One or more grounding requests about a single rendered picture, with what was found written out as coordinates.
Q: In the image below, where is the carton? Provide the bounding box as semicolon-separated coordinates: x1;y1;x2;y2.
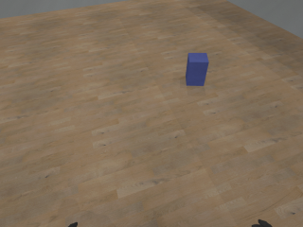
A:
186;53;209;86

